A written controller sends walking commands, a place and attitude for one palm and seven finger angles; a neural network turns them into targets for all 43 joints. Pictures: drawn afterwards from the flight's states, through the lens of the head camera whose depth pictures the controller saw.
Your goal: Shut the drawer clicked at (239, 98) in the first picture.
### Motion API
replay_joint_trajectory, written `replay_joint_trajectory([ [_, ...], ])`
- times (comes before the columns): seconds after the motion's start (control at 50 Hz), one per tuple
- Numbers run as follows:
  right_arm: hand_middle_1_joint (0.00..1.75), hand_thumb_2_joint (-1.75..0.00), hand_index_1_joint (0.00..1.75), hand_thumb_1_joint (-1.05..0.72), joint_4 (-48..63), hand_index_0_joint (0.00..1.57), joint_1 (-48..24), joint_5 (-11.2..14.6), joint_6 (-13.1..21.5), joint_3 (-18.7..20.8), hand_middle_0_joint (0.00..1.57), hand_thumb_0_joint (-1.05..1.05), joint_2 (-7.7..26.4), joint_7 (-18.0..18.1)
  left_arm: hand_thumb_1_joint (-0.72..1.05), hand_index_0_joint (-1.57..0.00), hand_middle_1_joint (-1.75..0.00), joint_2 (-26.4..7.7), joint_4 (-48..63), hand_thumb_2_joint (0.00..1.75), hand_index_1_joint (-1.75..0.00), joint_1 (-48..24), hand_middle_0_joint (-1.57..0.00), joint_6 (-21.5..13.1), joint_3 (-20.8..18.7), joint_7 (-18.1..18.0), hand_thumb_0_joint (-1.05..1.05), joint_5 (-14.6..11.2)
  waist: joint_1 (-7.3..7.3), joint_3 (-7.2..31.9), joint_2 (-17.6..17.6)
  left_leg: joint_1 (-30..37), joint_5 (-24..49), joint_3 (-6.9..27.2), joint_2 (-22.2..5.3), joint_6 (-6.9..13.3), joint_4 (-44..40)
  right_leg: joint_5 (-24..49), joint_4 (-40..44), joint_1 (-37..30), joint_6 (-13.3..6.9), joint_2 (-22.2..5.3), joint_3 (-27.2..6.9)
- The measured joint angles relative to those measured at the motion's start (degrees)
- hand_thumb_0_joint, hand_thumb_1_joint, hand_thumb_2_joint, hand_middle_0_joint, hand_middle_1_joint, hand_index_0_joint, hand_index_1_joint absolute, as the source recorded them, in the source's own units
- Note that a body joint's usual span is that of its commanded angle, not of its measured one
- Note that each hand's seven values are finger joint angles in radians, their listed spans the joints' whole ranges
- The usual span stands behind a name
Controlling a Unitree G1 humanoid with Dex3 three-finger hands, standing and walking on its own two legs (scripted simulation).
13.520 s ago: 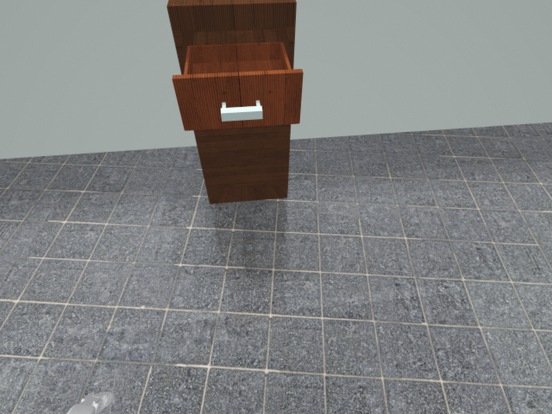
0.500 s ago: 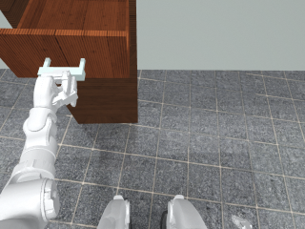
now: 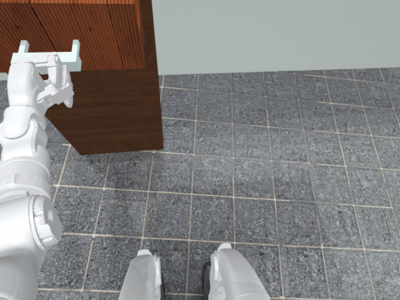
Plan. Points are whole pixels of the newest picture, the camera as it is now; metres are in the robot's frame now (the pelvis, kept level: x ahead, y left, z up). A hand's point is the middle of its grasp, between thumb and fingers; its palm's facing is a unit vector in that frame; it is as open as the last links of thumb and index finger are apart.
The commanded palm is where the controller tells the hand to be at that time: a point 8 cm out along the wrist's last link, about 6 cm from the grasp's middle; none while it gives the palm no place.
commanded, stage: push the drawer shut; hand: left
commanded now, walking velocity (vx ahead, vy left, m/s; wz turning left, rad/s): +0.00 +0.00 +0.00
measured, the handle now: (49, 53) +0.58 +0.26 +0.06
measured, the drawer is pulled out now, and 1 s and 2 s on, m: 0.09 0.00 0.00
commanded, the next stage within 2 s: pull the fist back off the drawer in 1.12 s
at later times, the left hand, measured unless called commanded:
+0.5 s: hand (64, 62) +0.56 +0.23 +0.06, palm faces +0.03 -1.00 -0.03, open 3.1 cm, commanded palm +0.56 +0.26 +0.06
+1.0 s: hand (60, 45) +0.60 +0.24 +0.06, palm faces +0.04 -1.00 -0.03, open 3.3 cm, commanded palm +0.63 +0.24 +0.06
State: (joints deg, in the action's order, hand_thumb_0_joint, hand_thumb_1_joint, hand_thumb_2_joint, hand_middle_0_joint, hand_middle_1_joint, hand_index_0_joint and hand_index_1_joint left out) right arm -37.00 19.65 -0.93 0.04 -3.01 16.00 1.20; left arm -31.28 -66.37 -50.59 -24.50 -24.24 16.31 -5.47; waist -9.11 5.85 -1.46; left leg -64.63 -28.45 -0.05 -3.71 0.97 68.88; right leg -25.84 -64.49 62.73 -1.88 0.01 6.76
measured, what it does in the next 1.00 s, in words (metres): stands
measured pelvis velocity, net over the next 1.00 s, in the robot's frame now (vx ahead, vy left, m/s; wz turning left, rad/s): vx -0.01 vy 0.02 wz -0.04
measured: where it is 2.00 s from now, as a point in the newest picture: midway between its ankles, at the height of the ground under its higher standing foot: outside the picture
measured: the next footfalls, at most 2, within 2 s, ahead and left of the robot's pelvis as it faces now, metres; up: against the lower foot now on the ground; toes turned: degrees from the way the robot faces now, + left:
none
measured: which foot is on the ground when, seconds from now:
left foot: down 0.00-1.00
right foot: down 0.00-1.00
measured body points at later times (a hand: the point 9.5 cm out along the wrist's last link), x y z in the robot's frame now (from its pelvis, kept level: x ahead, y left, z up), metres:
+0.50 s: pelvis +0.00 +0.01 -0.01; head +0.18 +0.04 +0.40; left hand +0.55 +0.28 +0.07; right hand -0.01 -0.26 -0.11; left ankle +0.03 +0.11 -0.64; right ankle +0.04 -0.11 -0.64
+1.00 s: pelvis -0.01 +0.02 -0.02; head +0.20 +0.07 +0.37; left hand +0.59 +0.30 +0.07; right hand -0.07 -0.23 -0.10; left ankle +0.03 +0.11 -0.64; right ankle +0.04 -0.11 -0.64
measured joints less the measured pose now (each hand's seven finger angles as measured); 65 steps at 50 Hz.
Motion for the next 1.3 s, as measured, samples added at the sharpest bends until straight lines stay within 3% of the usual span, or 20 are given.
replay_joint_trajectory([
  [0.34,0.3,-0.9,0.3,-0.9,0.74,0.2,0.64,-0.75,-0.64,-1.21,0.2,0.0,0.14,-0.41,0.72,-1.4,-1.59,-5.94,-5.65,0.89,-1.6,-7.63,-1.4,1.2,-1.92,0.16,0.03,3.02,-3.01,-0.38,-0.24,-3.56,-0.22,0.47,-0.5,0.39,1.57,0.52,-0.29,2.96,0.32,0.53,0.34],
  [0.78,0.3,-0.9,0.3,-0.9,1.41,0.2,2.82,-2.3,-1.25,-3.3,0.2,0.0,0.16,-0.93,0.66,-1.4,-1.6,-14.89,-10.78,0.85,-1.6,-21.96,-1.4,6.61,-2.15,-0.67,0.01,7.73,-7.56,-1.33,-1.16,-11.81,-0.58,1.2,-0.39,1.6,5.06,1.07,-1.89,9.99,1.42,0.44,0.91],
  [1.02,0.3,-0.9,0.3,-0.9,0.77,0.2,4.65,-2.95,-1.28,-4.33,0.2,0.0,-0.67,-1.39,0.53,-1.4,-1.59,-17.45,-12.53,0.84,-1.6,-26.15,-1.4,8.4,-0.18,-0.94,0.01,9.37,-8.63,-1.53,-1.0,-13.6,-0.17,2.18,-0.14,1.71,5.53,1.56,-1.59,10.99,1.51,0.33,1.82],
  [1.3,0.3,-0.9,0.3,-0.9,-0.41,0.2,3.97,-2.93,1.47,-4.73,0.2,0.0,-0.16,-0.46,0.52,-1.4,-1.6,-18.37,-12.13,0.86,-1.6,-28.42,-1.4,10.11,2.98,-1.95,0.04,8.73,-9.43,-1.63,-0.73,-14.94,0.92,2.79,0.02,1.64,5.25,2.59,-0.98,11.93,1.39,0.28,2.39],
])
